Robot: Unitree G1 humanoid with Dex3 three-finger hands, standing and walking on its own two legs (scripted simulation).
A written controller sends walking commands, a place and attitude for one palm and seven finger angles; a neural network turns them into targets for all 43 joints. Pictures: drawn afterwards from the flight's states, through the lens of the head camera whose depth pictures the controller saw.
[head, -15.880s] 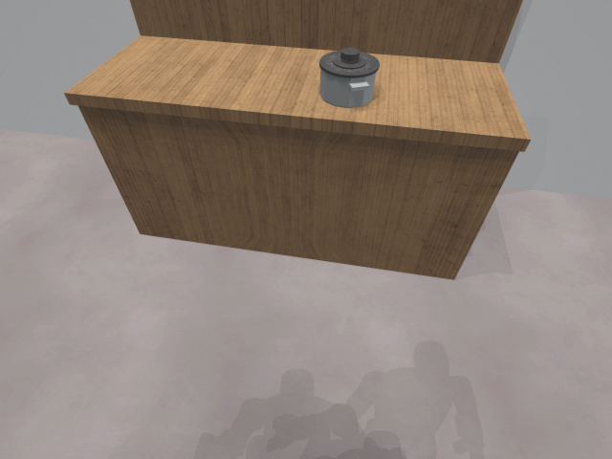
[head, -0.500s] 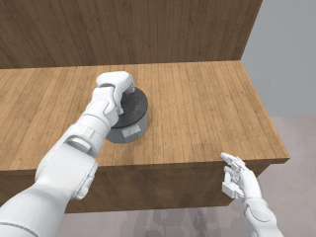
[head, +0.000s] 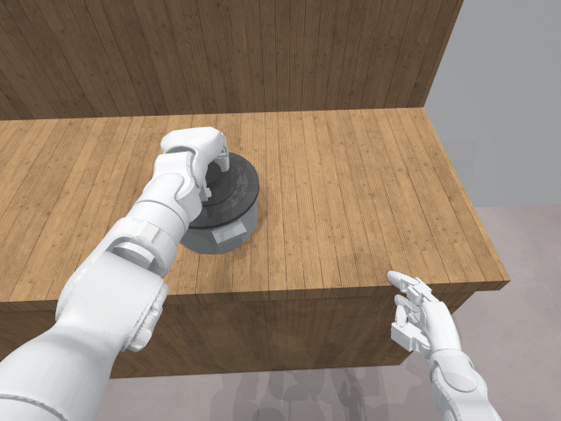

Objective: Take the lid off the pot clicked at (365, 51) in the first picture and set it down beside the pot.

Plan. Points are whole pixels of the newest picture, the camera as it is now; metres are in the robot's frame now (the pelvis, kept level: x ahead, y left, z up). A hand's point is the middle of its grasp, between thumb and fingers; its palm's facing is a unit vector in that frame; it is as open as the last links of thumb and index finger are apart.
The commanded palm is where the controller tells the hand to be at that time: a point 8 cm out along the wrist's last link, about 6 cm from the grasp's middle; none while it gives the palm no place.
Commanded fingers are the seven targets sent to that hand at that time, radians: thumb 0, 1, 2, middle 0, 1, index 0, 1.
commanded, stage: close the fingers and squeeze the knob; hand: left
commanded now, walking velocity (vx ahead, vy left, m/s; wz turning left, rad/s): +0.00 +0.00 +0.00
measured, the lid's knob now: (205, 175) +0.50 +0.11 +0.06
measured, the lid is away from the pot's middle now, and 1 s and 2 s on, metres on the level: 0.00 0.01 0.01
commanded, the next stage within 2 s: lift the lid straight up in 0.80 s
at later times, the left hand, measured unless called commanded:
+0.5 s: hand (198, 181) +0.46 +0.11 +0.08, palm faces -0.32 -0.07 -0.95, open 8.4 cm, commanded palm +0.46 +0.11 +0.13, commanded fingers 0.00 0.38 0.97 -0.73 -0.99 -0.72 -0.97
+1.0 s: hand (201, 182) +0.46 +0.11 +0.08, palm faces -0.33 -0.04 -0.94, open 8.4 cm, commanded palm +0.47 +0.10 +0.14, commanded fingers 0.00 0.58 1.03 -0.79 -1.00 -0.78 -1.00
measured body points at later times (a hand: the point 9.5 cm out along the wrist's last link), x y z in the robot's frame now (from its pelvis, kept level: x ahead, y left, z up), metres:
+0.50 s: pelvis +0.00 +0.01 +0.00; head +0.04 -0.01 +0.45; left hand +0.47 +0.11 +0.13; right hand +0.24 -0.23 -0.03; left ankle +0.00 +0.10 -0.73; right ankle -0.01 -0.13 -0.73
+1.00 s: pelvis +0.00 +0.00 +0.00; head +0.04 -0.02 +0.45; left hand +0.47 +0.11 +0.13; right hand +0.24 -0.23 -0.03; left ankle +0.00 +0.10 -0.73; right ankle -0.01 -0.13 -0.73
